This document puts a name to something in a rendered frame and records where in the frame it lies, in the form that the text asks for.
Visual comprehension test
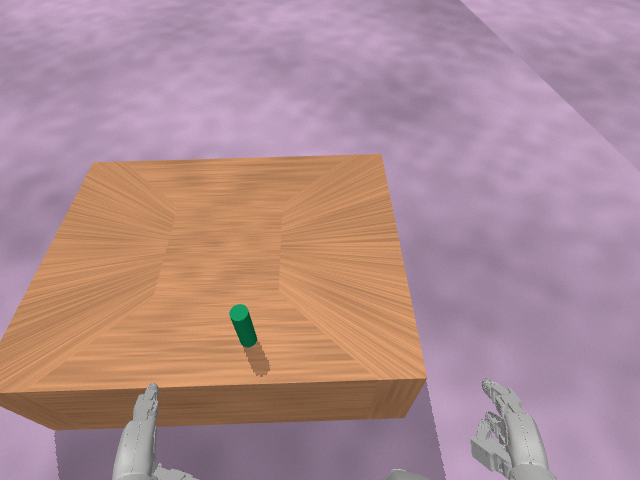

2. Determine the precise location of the can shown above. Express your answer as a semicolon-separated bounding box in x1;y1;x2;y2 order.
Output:
229;304;257;348

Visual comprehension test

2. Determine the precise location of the left robot hand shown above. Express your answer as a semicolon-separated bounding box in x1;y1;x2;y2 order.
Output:
112;383;199;480

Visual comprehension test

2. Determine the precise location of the right robot hand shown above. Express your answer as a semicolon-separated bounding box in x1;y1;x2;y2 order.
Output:
470;378;549;479

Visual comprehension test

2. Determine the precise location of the right robot arm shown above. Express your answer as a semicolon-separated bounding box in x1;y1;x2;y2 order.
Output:
508;464;558;480

